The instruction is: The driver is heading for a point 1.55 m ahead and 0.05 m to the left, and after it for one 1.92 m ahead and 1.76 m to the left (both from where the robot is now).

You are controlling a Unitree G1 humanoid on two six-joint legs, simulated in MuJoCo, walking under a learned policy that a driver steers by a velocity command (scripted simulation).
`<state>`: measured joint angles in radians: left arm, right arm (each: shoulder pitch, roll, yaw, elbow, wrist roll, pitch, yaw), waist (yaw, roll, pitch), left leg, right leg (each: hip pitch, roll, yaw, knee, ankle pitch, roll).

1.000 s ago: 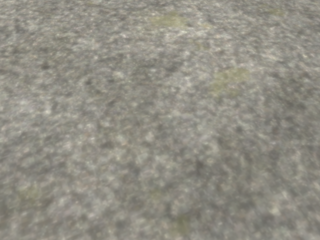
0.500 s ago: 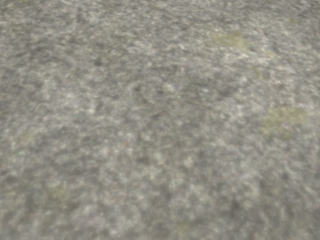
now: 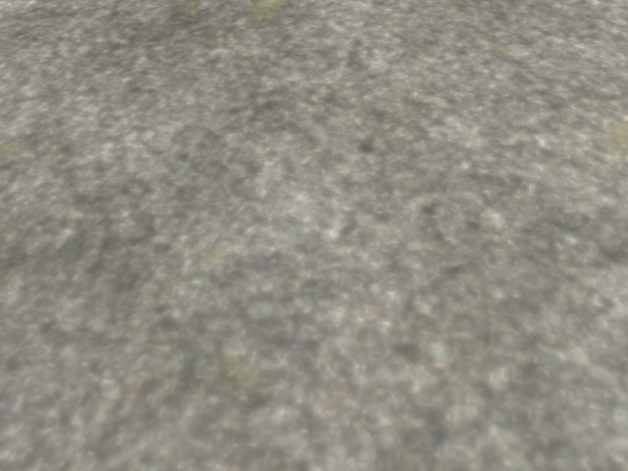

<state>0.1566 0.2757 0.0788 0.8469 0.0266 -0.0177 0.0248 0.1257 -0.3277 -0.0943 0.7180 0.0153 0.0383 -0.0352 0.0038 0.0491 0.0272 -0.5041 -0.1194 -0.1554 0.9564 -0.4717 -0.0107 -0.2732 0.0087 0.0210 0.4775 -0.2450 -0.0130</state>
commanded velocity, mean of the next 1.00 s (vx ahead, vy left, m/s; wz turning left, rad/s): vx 0.00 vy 0.00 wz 0.28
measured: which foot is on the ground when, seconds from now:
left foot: up 0.00-0.32, down 0.34-1.00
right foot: down 0.00-0.34, up 0.36-0.70, down 0.72-1.00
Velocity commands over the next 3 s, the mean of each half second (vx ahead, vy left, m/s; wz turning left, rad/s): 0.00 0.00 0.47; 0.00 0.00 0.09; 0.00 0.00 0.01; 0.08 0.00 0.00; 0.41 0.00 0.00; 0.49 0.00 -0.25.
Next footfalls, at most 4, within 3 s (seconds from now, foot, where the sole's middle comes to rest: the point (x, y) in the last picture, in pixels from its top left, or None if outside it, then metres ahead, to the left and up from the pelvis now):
0.34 left None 0.02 0.16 -0.78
0.72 right None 0.06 -0.08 -0.78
2.48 left None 0.39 0.24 -0.78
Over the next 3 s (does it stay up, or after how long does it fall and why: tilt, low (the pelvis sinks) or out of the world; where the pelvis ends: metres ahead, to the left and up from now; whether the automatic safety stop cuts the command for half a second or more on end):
stays up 0.52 0.13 -0.01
